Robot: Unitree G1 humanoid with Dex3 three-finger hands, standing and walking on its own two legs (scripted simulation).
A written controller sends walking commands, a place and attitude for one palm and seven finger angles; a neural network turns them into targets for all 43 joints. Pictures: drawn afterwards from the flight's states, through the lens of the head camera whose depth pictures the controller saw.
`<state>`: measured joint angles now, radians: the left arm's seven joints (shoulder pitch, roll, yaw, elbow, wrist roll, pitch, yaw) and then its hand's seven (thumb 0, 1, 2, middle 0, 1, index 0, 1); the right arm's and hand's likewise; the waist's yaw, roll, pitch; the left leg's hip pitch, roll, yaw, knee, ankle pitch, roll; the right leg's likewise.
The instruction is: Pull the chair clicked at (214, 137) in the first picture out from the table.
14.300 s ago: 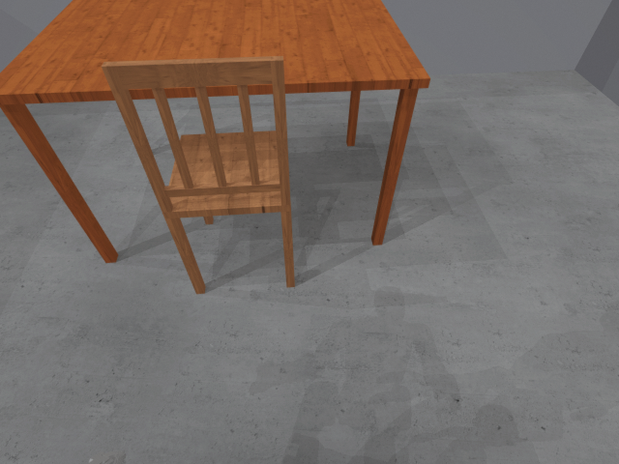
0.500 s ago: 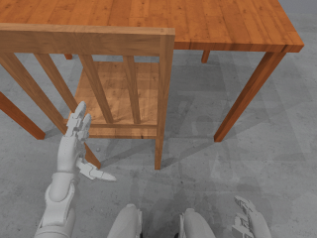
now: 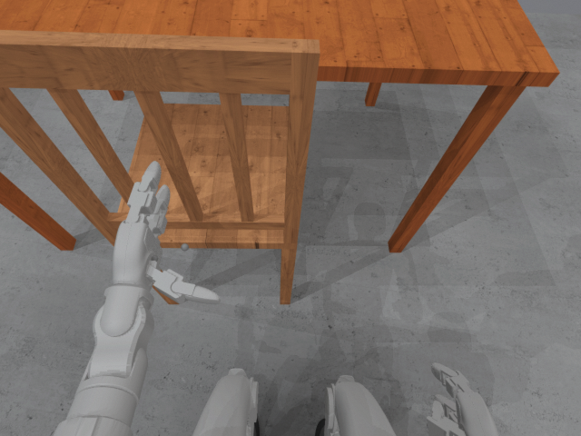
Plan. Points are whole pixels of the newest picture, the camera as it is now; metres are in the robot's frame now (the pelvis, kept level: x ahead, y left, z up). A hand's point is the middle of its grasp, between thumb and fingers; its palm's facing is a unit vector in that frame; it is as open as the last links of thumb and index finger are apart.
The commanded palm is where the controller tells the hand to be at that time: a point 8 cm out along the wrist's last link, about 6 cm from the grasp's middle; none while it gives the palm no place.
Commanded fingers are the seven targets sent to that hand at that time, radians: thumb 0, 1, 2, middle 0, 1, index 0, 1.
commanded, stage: push the fingers through the gap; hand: left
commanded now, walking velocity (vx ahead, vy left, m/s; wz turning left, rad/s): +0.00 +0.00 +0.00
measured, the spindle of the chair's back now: (177, 167) +0.48 +0.18 +0.03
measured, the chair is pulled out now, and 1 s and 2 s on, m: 0.00 0.00 0.00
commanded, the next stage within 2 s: hook a spindle and tug to test in 1.32 s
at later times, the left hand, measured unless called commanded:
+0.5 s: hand (191, 214) +0.41 +0.15 +0.02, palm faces +0.02 -1.00 -0.03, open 16.9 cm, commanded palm +0.39 +0.20 +0.03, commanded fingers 0.00 -0.50 0.30 -0.06 -0.08 -0.06 -0.08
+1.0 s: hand (193, 187) +0.45 +0.15 +0.03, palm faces +0.04 -1.00 -0.03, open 16.9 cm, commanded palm +0.42 +0.20 +0.03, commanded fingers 0.00 -0.50 0.30 -0.06 -0.08 -0.06 -0.08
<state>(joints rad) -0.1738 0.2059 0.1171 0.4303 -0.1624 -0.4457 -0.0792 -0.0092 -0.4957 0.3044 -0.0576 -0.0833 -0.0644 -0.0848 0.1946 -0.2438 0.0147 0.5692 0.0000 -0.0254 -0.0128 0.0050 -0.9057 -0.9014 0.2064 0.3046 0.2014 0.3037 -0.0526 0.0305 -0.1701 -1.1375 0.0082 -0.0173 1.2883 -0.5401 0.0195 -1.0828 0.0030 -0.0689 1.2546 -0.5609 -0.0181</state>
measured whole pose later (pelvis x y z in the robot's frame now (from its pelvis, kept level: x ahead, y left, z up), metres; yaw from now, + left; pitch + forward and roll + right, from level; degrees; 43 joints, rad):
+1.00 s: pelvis +0.00 +0.00 +0.00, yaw -1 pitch +25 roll -2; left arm -0.57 0.28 0.28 0.85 -0.12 -0.51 -0.08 -0.01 -0.49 0.30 -0.06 -0.08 -0.06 -0.08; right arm 0.27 -0.25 0.01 0.62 -0.02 0.04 0.01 0.00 -0.91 -0.90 0.21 0.30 0.20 0.30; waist -0.12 0.04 -0.16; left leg -1.18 0.02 0.00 1.28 -0.53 0.02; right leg -1.14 0.01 -0.05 1.24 -0.54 -0.01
